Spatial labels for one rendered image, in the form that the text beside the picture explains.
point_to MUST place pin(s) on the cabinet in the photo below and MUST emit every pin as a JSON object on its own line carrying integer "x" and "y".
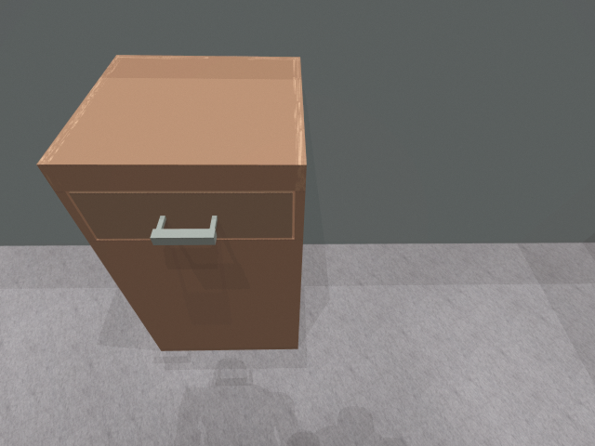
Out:
{"x": 194, "y": 123}

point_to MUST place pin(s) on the drawer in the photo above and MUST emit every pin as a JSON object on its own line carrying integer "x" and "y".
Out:
{"x": 133, "y": 214}

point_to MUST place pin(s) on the handle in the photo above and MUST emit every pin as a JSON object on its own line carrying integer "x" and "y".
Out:
{"x": 161, "y": 236}

